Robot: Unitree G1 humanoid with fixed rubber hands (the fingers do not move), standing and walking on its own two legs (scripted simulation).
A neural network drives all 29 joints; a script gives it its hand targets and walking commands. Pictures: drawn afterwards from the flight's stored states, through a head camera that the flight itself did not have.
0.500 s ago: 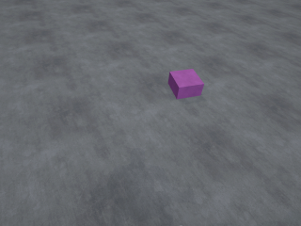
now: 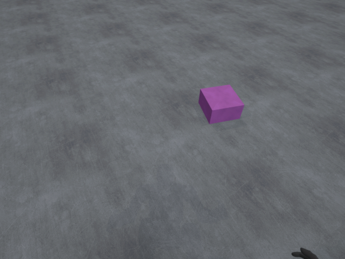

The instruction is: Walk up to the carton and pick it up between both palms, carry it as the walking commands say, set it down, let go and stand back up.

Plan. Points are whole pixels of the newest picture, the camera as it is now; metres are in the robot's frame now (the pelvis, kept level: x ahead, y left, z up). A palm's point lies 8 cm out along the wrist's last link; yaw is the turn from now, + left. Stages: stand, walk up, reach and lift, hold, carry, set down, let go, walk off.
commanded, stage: walk up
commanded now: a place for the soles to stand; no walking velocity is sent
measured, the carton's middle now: (219, 103) +1.42 -0.32 -0.68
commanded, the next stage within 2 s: none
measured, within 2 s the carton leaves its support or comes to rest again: neither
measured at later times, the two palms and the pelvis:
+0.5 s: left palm (83, 208) +0.27 +0.26 -0.08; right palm (331, 236) +0.24 -0.38 -0.10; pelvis +0.17 -0.06 +0.00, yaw -4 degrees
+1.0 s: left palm (108, 156) +0.45 +0.24 -0.10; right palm (325, 197) +0.33 -0.38 -0.06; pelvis +0.32 -0.05 +0.01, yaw -5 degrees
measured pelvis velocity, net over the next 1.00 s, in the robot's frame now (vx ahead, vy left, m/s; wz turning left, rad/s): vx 0.32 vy -0.05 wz -0.08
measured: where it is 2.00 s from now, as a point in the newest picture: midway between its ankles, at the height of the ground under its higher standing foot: (196, 196)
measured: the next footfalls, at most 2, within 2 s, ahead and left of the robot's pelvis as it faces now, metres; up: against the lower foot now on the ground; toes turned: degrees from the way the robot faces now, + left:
right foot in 0.36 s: +0.27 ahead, -0.18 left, +0.00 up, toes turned -6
left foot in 0.72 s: +0.35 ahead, +0.09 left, +0.00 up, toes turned +3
